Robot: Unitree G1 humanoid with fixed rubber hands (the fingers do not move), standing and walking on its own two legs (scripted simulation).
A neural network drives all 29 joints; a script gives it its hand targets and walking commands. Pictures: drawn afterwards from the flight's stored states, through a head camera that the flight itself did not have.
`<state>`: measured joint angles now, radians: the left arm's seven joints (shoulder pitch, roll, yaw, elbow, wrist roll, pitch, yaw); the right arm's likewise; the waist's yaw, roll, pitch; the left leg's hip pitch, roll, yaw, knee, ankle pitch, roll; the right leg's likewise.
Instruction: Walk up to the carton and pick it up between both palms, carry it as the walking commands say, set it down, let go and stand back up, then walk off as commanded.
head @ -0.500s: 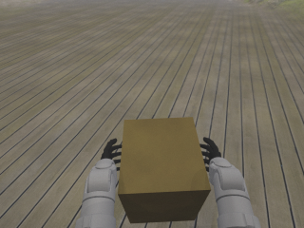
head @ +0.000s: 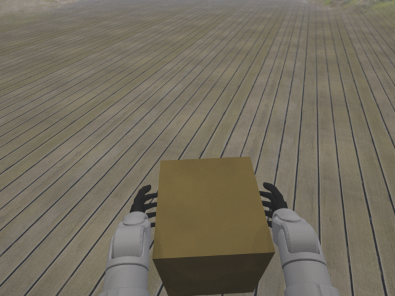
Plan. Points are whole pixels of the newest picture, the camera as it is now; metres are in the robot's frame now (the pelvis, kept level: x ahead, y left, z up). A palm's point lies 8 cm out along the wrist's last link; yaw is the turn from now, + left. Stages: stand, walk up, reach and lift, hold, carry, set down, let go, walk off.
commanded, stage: reach and lift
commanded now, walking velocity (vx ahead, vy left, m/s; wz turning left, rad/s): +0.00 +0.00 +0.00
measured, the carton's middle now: (208, 228) +0.31 +0.00 -0.02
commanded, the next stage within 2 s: hold in 0.18 s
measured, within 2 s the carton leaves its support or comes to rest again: neither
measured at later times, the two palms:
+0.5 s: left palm (139, 222) +0.28 +0.15 +0.05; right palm (280, 218) +0.28 -0.14 +0.05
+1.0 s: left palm (155, 210) +0.30 +0.12 +0.05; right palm (295, 220) +0.28 -0.17 +0.05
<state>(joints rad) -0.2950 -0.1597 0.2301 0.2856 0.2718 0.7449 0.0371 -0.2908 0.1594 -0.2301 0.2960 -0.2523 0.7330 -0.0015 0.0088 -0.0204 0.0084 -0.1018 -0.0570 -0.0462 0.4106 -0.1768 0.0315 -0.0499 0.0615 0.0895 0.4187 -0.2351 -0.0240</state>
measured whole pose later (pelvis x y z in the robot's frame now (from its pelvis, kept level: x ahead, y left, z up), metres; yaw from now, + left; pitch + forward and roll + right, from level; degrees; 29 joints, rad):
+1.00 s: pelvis -0.01 -0.02 -0.02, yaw -6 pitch +2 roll +1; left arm -0.31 -0.07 0.16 0.08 0.10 0.87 0.07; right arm -0.29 0.15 -0.12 0.06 -0.18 0.87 -0.09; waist 0.03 0.01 -0.07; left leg -0.40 0.00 0.04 0.63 -0.27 0.01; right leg -0.39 0.06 0.02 0.66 -0.30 -0.05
